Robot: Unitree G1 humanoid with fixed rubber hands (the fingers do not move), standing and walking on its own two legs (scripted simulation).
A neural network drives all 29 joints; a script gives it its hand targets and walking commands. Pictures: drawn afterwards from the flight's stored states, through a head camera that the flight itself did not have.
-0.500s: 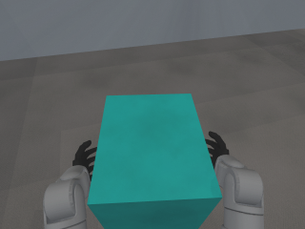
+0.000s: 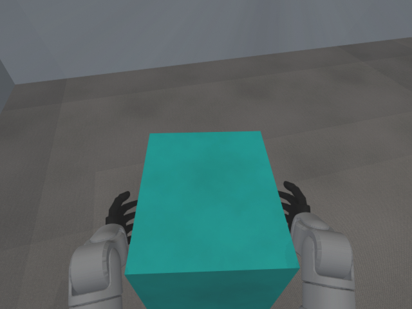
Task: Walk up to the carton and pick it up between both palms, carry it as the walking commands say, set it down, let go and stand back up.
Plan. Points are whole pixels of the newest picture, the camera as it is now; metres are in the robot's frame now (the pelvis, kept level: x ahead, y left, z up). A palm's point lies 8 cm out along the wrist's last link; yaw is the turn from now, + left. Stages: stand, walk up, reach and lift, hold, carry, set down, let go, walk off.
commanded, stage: carry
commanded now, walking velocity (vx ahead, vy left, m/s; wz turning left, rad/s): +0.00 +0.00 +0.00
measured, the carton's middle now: (207, 223) +0.30 +0.00 +0.01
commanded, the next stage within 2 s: none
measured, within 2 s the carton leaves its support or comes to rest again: neither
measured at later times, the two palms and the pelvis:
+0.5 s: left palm (130, 238) +0.25 +0.15 +0.04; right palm (305, 231) +0.26 -0.17 +0.05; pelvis -0.01 -0.01 -0.01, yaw -1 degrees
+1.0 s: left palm (134, 241) +0.26 +0.15 +0.02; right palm (303, 234) +0.26 -0.18 +0.03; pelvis -0.01 -0.01 -0.01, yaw +0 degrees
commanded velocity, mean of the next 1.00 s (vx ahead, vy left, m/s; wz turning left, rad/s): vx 0.00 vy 0.00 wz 0.00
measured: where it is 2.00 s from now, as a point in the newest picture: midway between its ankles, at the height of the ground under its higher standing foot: outside the picture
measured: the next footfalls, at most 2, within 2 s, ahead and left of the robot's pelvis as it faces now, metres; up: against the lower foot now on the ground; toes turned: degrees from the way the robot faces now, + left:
none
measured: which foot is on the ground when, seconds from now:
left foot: down 0.00-1.00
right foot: down 0.00-1.00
